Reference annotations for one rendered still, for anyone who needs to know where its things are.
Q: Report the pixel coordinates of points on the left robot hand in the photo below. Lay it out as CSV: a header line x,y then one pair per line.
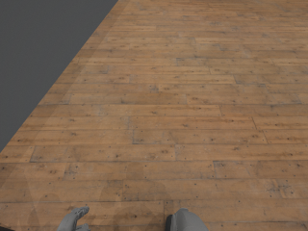
x,y
69,222

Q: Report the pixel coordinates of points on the right robot thigh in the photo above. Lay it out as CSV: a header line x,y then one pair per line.
x,y
187,221

